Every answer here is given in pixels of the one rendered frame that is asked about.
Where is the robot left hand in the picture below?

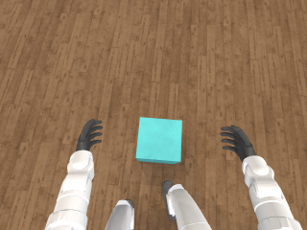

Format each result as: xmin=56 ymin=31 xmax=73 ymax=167
xmin=76 ymin=119 xmax=103 ymax=151

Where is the left robot forearm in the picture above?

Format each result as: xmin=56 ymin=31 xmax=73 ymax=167
xmin=44 ymin=149 xmax=95 ymax=230

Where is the robot right shin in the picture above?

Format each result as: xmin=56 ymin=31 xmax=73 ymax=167
xmin=168 ymin=184 xmax=187 ymax=192

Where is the robot left foot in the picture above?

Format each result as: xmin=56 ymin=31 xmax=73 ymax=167
xmin=125 ymin=199 xmax=134 ymax=208

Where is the robot right hand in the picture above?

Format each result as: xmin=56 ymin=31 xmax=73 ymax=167
xmin=220 ymin=125 xmax=257 ymax=163

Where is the right robot forearm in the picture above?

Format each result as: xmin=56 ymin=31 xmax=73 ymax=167
xmin=242 ymin=155 xmax=303 ymax=230

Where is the carton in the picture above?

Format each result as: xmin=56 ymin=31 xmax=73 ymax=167
xmin=135 ymin=117 xmax=182 ymax=164

